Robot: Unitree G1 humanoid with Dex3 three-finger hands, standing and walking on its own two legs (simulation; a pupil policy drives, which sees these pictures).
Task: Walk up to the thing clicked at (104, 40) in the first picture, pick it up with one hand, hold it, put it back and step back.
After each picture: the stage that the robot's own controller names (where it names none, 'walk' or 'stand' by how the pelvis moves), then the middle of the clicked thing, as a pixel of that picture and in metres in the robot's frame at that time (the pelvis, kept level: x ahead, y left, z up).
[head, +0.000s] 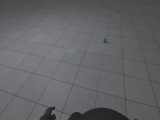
stand; (104, 40) +1.78 -0.29 -0.72
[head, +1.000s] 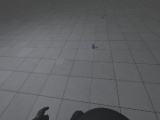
walk; (93, 46) +1.66 +0.11 -0.69
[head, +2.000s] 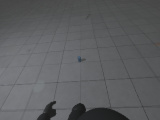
walk; (79, 59) +1.10 +0.33 -0.71
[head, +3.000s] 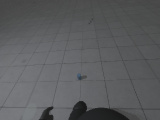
walk; (79, 76) +0.70 +0.29 -0.72
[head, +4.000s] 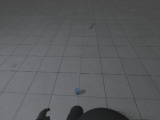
walk; (77, 91) +0.46 +0.21 -0.71
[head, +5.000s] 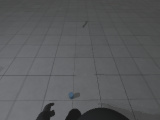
stand; (71, 95) +0.37 +0.24 -0.71
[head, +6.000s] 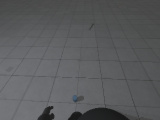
stand; (75, 98) +0.35 +0.21 -0.72
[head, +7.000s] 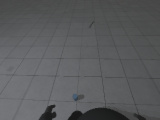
stand; (75, 97) +0.35 +0.22 -0.72
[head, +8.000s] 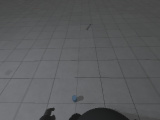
stand; (74, 98) +0.36 +0.23 -0.73
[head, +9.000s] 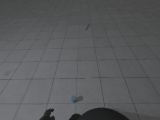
stand; (74, 99) +0.35 +0.24 -0.73
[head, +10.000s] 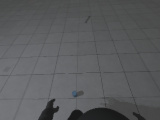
go down; (74, 94) +0.35 +0.23 -0.72
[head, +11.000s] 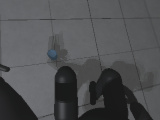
go down; (52, 55) +0.41 +0.29 -0.29
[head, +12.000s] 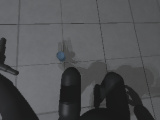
close in; (61, 56) +0.40 +0.28 -0.31
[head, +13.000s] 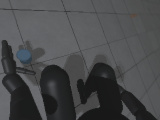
close in; (25, 57) +0.38 +0.33 -0.22
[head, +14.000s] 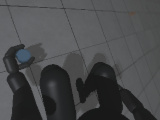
close; (23, 57) +0.37 +0.33 -0.22
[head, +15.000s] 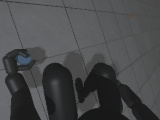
lift; (24, 59) +0.35 +0.32 -0.22
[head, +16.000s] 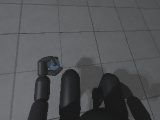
lift; (54, 66) +0.32 +0.28 -0.07
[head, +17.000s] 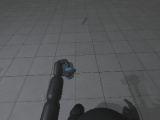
hold; (68, 71) +0.33 +0.17 +0.05
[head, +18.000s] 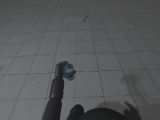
hold; (69, 72) +0.33 +0.18 +0.00
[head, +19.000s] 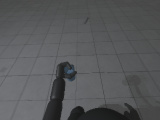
hold; (70, 73) +0.33 +0.17 +0.01
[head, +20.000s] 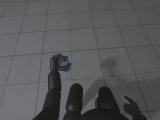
crouch; (64, 64) +0.38 +0.21 -0.07
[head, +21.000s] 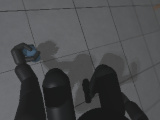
lower; (32, 54) +0.40 +0.32 -0.21
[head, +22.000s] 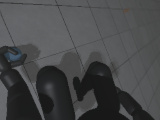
lower; (15, 57) +0.38 +0.34 -0.22
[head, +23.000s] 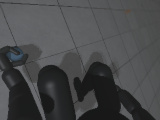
lower; (17, 57) +0.38 +0.34 -0.22
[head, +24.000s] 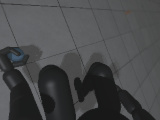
lower; (18, 58) +0.37 +0.34 -0.22
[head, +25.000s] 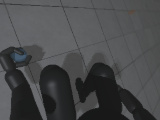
loosen; (21, 58) +0.36 +0.34 -0.22
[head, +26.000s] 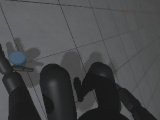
withdraw; (18, 59) +0.35 +0.33 -0.22
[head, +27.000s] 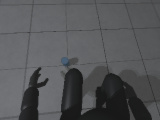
walk; (65, 62) +0.41 +0.27 -0.32
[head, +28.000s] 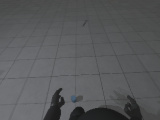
stand; (73, 99) +0.34 +0.21 -0.66
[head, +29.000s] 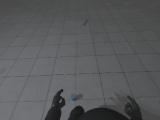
stand; (73, 97) +0.35 +0.22 -0.67
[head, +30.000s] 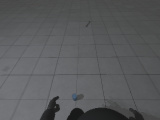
stand; (74, 97) +0.35 +0.21 -0.70
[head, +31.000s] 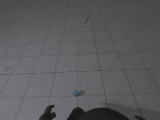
walk; (76, 93) +0.37 +0.21 -0.72
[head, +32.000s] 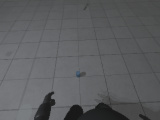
walk; (78, 74) +0.57 +0.18 -0.70
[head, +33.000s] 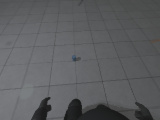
walk; (74, 58) +0.86 +0.30 -0.70
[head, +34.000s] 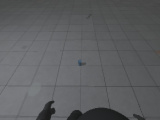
stand; (79, 62) +0.97 +0.23 -0.71
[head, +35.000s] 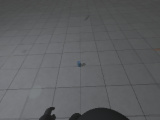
stand; (79, 64) +0.97 +0.26 -0.73
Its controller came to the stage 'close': yes
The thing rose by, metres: 0.71
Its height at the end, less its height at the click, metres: +0.00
